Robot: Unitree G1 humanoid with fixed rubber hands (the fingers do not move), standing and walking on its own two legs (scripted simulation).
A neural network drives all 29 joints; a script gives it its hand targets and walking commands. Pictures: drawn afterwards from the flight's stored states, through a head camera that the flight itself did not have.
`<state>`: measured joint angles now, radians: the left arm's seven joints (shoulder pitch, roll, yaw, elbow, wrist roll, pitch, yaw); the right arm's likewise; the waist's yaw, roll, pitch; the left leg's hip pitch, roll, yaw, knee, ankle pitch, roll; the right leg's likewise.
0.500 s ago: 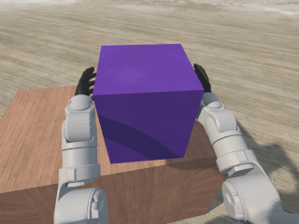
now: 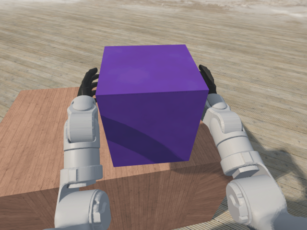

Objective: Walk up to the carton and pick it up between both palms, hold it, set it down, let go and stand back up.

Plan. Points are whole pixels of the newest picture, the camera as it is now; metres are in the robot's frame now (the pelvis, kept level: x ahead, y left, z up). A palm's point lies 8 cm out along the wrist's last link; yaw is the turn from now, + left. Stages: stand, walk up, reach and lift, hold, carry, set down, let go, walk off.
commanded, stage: hold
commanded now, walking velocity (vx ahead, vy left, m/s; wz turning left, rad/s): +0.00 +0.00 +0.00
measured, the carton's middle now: (148, 106) +0.38 +0.01 +0.18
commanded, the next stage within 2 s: none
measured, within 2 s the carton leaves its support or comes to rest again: neither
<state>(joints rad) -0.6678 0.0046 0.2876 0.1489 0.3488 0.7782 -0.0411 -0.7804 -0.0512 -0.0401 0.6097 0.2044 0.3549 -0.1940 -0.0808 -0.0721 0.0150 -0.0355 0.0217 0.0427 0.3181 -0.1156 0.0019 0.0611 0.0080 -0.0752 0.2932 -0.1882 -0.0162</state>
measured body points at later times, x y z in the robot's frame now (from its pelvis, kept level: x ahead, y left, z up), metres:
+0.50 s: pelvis +0.00 +0.00 +0.00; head -0.06 +0.02 +0.44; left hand +0.38 +0.16 +0.22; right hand +0.38 -0.15 +0.22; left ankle +0.05 +0.12 -0.75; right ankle +0.00 -0.10 -0.75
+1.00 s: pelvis +0.00 +0.00 +0.00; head -0.06 +0.03 +0.44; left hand +0.37 +0.16 +0.22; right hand +0.38 -0.14 +0.22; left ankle +0.05 +0.12 -0.75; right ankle +0.00 -0.10 -0.75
